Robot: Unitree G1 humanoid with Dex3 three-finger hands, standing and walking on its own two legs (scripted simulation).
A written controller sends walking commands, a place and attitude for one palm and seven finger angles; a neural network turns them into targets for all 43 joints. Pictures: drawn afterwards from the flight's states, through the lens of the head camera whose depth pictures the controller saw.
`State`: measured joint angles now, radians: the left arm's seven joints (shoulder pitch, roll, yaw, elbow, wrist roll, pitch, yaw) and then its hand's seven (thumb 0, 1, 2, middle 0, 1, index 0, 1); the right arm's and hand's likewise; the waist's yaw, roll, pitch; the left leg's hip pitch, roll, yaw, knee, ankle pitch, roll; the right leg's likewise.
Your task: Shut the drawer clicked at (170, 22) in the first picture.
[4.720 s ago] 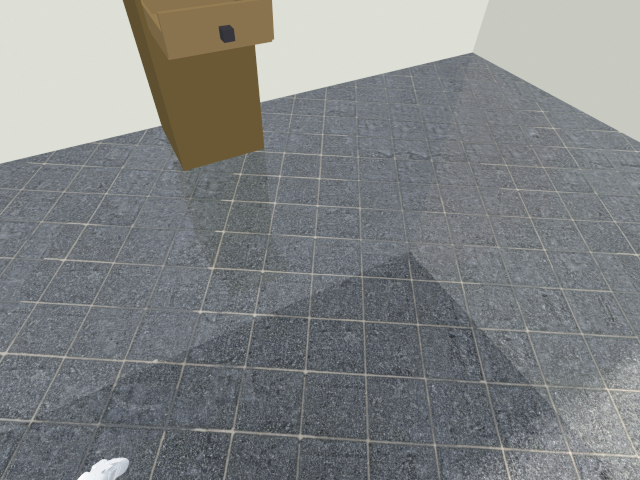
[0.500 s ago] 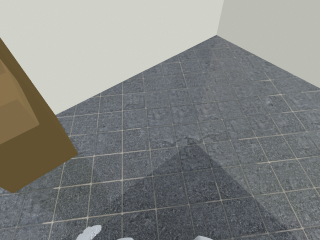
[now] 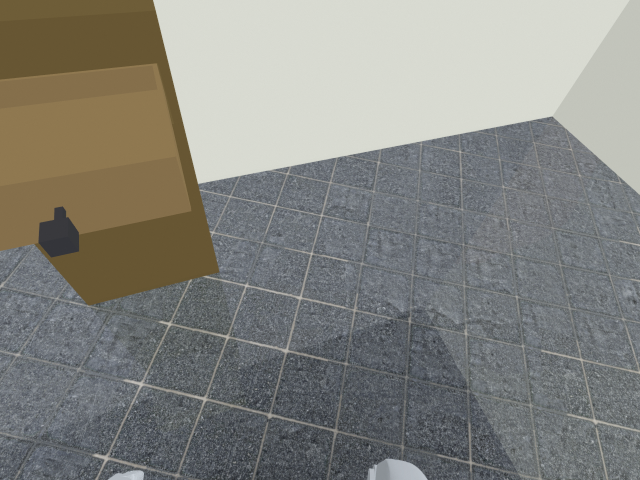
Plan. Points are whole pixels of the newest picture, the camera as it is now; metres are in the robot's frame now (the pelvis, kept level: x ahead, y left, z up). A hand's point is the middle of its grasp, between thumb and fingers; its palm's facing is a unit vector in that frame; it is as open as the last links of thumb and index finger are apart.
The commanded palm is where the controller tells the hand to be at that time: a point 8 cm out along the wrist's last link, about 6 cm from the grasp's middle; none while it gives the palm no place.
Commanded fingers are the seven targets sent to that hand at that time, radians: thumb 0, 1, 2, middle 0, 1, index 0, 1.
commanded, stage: turn to face it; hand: left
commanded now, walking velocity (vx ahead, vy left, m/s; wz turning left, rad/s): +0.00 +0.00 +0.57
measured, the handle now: (59, 227) +0.45 +0.43 -0.04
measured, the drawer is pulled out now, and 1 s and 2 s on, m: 0.28 0.28 0.28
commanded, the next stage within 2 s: take the last steps up to it in 0.44 s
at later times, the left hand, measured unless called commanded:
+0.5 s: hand out of the picture +0.02 +0.13 -0.15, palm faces +0.28 -0.92 -0.28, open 7.4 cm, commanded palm none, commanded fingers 0.00 0.90 0.90 -0.20 -0.30 -0.20 -0.30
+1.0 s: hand out of the picture -0.09 +0.20 -0.18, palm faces +0.42 -0.88 -0.19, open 7.4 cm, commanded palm none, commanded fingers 0.00 0.90 0.90 -0.20 -0.30 -0.20 -0.30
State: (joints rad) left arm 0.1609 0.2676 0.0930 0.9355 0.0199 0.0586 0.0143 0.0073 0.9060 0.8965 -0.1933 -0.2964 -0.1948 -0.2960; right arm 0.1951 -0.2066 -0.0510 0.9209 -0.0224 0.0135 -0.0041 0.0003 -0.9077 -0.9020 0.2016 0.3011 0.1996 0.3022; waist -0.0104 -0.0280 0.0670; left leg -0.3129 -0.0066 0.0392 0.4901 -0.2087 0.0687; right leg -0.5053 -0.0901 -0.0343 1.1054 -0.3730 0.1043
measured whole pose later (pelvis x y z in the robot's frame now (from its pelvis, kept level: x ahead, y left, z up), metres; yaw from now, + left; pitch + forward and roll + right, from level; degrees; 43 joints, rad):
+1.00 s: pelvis -0.01 +0.01 +0.00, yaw +22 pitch -2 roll -1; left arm 0.29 0.24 0.06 1.07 0.03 0.02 -0.01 0.01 0.91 0.90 -0.19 -0.30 -0.19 -0.30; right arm 0.33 -0.16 -0.01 1.05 -0.01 -0.04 -0.02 0.00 -0.93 -0.90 0.20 0.30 0.20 0.30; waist 0.02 -0.03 0.03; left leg 0.01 -0.04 0.06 0.31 -0.29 0.08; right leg -0.53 -0.11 -0.06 1.08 -0.26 0.04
